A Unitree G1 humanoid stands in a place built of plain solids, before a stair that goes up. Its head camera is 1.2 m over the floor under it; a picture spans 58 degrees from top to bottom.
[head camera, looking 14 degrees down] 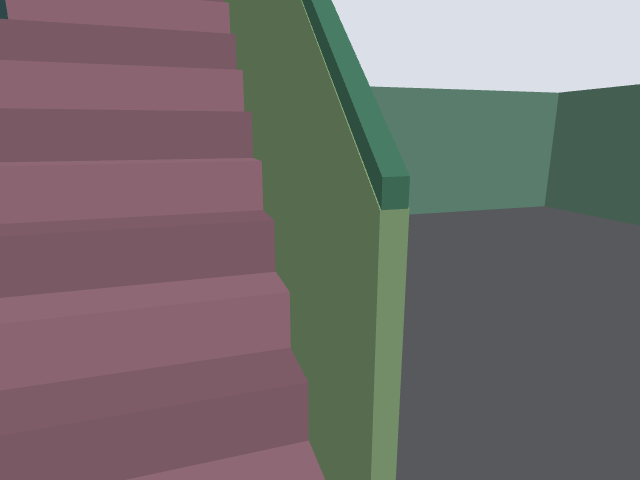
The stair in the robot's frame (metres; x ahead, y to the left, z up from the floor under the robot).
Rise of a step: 0.18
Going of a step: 0.20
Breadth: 0.97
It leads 17 degrees to the left of straight ahead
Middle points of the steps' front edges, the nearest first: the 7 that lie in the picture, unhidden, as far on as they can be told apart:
0.89 0.50 0.55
1.08 0.56 0.73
1.28 0.62 0.92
1.47 0.68 1.10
1.67 0.74 1.28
1.86 0.80 1.46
2.05 0.86 1.65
